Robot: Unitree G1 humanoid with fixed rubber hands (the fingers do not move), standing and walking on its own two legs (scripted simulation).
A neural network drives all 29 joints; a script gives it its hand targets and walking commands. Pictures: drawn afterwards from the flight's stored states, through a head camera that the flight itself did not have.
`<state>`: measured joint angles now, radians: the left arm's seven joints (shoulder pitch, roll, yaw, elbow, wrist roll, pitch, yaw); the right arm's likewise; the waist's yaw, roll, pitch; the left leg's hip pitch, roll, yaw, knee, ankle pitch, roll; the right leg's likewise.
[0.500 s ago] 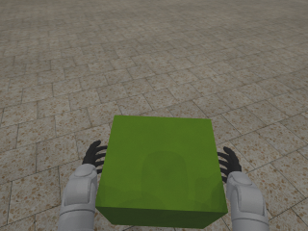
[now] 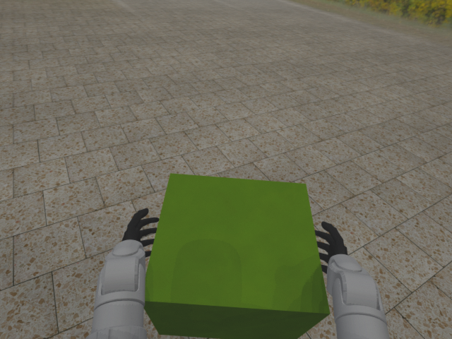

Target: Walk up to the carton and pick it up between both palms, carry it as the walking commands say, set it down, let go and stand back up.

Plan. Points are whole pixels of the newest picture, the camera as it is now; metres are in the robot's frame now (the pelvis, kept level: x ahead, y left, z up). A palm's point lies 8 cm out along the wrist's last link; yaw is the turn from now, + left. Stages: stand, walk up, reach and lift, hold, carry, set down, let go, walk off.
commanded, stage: set down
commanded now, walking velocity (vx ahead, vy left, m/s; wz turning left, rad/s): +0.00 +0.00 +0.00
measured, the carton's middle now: (231, 259) +0.33 +0.03 -0.05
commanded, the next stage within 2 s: none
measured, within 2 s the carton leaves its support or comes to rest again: neither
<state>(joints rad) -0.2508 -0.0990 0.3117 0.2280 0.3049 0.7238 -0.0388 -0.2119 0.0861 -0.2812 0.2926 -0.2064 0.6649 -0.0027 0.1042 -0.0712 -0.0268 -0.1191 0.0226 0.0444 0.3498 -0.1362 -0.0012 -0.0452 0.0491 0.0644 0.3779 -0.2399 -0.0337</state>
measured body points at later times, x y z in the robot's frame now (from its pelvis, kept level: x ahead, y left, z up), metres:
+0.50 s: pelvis -0.01 +0.03 -0.01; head +0.02 +0.05 +0.44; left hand +0.29 +0.24 -0.04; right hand +0.32 -0.14 -0.03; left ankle +0.04 +0.13 -0.75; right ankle -0.01 -0.10 -0.74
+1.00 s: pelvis -0.03 +0.01 -0.06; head +0.12 +0.03 +0.37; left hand +0.30 +0.26 -0.12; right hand +0.35 -0.12 -0.13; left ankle +0.04 +0.13 -0.75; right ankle -0.01 -0.10 -0.75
